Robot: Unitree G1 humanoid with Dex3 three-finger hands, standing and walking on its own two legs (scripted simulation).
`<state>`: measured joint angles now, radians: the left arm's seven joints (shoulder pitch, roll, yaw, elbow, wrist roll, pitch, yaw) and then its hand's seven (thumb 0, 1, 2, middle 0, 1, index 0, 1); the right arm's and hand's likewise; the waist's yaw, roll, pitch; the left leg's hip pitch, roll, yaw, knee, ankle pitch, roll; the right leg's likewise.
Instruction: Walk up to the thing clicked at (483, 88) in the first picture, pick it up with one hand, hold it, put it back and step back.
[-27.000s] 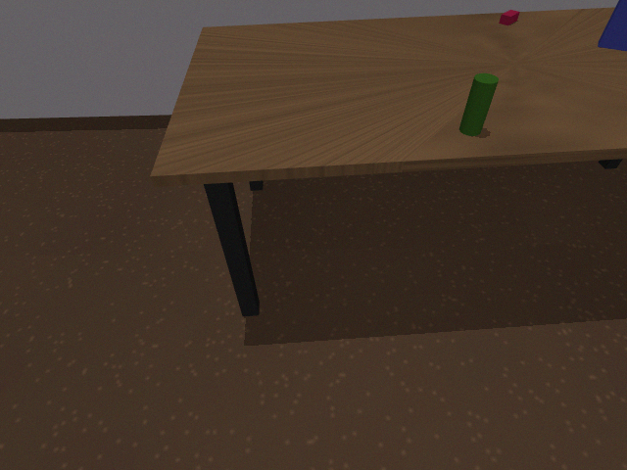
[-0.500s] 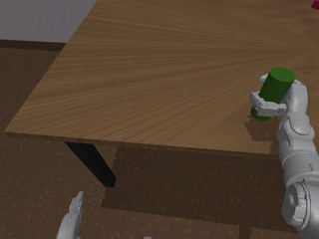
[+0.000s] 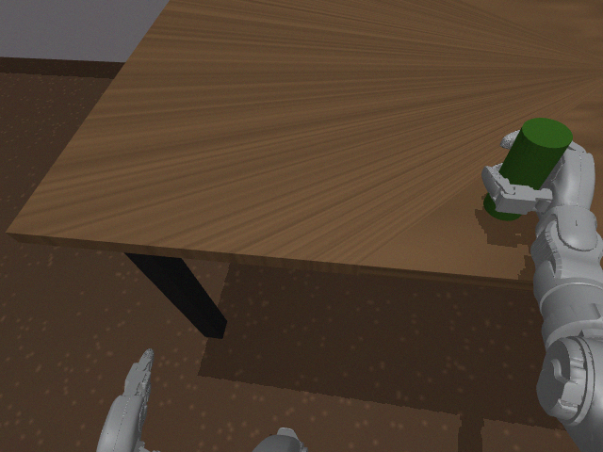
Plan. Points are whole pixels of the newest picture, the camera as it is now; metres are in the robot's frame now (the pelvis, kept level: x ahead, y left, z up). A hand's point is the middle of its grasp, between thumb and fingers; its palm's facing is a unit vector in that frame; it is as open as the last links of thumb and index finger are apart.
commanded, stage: lower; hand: right
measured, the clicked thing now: (522, 173) +0.48 -0.20 +0.08
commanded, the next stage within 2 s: loosen in 0.26 s
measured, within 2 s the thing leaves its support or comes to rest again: rests again in 0.14 s
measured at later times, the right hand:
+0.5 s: hand (515, 188) +0.48 -0.20 +0.06, palm faces +0.19 +0.98 +0.01, open 7.3 cm
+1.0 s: hand (513, 186) +0.48 -0.20 +0.06, palm faces +0.19 +0.98 +0.02, open 12.8 cm
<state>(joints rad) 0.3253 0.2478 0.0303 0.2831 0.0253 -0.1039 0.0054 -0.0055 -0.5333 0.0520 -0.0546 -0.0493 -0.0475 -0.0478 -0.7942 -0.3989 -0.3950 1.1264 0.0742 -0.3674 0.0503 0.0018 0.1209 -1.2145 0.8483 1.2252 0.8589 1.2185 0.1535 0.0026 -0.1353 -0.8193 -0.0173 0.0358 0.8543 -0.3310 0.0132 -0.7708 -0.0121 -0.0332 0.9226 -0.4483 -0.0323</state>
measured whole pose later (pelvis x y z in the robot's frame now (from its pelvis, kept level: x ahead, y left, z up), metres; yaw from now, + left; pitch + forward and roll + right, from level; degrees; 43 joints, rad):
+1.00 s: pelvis +0.00 +0.01 -0.01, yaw -1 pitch +18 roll +2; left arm 0.36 0.26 0.04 0.20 0.02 -0.09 0.01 -0.01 -0.55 0.06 -0.06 -0.06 -0.05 -0.06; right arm -0.77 -0.41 -0.41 1.10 0.08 -0.39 0.08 0.00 0.39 -0.33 0.66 0.51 0.66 0.51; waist 0.16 0.01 -0.13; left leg -0.86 -0.02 0.05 0.92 -0.36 0.02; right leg -0.82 -0.01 -0.02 0.99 -0.48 -0.03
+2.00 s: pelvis +0.03 +0.00 +0.04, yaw -1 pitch +8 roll +1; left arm 0.29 0.26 0.01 0.44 -0.06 -0.07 0.03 -0.01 -0.56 0.09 -0.06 -0.04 -0.04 -0.06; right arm -0.43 -0.63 -0.40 0.83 0.02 -0.06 -0.02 -0.01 0.56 -0.05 0.06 0.06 0.06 0.06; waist 0.01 -0.05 -0.13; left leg -0.44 -0.01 0.04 0.56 -0.26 0.01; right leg -0.39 0.00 -0.02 0.61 -0.36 -0.03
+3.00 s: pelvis +0.00 +0.03 +0.05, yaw -4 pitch -4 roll -1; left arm 0.29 0.22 0.11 0.54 -0.03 -0.12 0.06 -0.01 -0.46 0.19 -0.08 -0.10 -0.07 -0.10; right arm 0.48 -0.31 -0.30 -0.19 0.07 -0.27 -0.02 -0.01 0.53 -0.06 0.07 0.06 0.07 0.06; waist -0.05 -0.04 0.03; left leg -0.18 0.00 0.08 0.45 -0.20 0.04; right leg -0.11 0.02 0.02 0.43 -0.24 0.00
